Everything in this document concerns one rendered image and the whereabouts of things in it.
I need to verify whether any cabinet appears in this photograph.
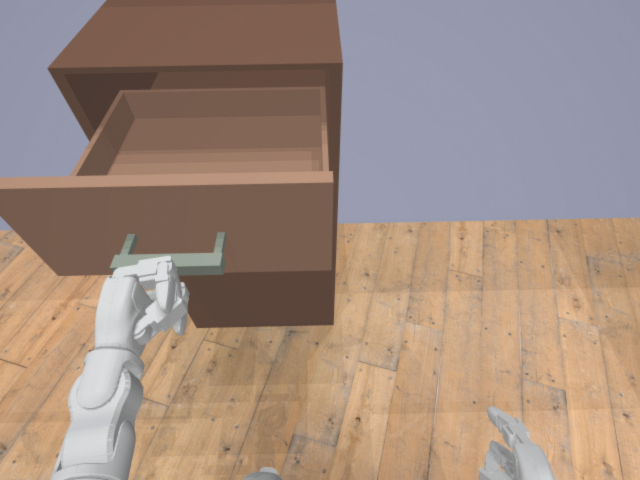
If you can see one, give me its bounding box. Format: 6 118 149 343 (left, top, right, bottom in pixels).
47 0 343 328

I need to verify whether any left robot shin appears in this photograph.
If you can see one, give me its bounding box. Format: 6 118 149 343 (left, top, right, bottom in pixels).
259 467 279 476

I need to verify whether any robot left forearm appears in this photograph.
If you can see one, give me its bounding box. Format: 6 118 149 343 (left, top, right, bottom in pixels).
50 347 145 480

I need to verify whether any robot left hand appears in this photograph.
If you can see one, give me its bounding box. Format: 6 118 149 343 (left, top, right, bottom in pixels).
94 256 190 358

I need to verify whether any drawer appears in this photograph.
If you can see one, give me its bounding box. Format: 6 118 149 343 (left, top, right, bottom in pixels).
0 86 334 276

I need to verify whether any handle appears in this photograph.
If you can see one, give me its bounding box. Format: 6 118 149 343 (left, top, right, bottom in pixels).
110 232 226 276

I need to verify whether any robot right hand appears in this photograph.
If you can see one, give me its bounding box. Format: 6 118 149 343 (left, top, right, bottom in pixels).
479 406 555 480

